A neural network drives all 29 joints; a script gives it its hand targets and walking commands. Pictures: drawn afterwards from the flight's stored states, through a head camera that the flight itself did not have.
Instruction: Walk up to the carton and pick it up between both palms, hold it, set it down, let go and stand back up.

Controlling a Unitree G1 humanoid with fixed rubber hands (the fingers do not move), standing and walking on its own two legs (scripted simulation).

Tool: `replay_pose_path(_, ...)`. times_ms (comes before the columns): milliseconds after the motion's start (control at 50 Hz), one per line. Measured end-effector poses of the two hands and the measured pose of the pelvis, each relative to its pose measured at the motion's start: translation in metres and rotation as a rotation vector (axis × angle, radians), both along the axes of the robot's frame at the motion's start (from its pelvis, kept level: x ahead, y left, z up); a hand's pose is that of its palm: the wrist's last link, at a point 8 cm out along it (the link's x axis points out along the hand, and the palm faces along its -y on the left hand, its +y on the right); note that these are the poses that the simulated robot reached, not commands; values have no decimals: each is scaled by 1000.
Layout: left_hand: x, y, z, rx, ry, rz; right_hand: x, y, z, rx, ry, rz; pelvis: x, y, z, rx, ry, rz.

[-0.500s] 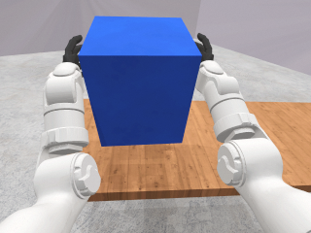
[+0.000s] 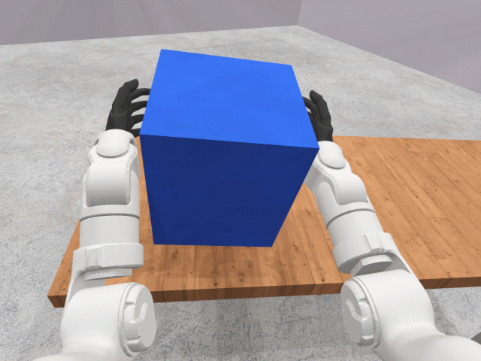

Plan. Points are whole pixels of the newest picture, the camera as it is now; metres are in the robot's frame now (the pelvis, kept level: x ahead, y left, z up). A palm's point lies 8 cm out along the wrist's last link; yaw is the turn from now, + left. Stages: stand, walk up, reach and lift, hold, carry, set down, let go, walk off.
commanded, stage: set down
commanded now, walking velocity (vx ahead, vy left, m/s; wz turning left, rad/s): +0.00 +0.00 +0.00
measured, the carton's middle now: (221, 156) +0.40 -0.01 +0.18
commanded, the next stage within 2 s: none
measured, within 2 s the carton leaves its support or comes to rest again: neither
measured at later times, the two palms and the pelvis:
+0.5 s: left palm (125, 149) +0.40 +0.14 +0.20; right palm (311, 156) +0.37 -0.16 +0.20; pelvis +0.00 +0.00 +0.00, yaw +0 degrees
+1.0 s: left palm (138, 159) +0.41 +0.13 +0.17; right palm (313, 165) +0.38 -0.17 +0.17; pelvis +0.00 -0.01 +0.00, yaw -1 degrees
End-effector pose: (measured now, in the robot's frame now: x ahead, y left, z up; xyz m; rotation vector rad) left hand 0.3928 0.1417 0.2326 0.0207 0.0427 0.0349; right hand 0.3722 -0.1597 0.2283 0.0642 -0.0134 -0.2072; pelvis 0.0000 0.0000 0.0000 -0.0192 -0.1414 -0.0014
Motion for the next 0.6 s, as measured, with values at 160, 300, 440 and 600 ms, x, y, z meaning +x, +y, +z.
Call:
replay_pose_path(160, -1, 6, -3, 2, 34, 18, 2, 6, -2, -15, 23, 11, -2, 5, 1, 4, 6, -11)
replay_pose_path(300, -1, 9, -16, 7, 61, 23, 3, 9, -16, -24, 44, 18, -3, 5, 1, 4, 8, -2)
replay_pose_path(440, 1, 4, -27, 16, 85, 15, 2, 5, -26, -23, 66, 10, -4, 3, 1, 4, 13, -6)
replay_pose_path(600, 9, -8, -38, 22, 119, -4, 4, -7, -39, -15, 98, -11, -6, 0, 2, 9, 32, -17)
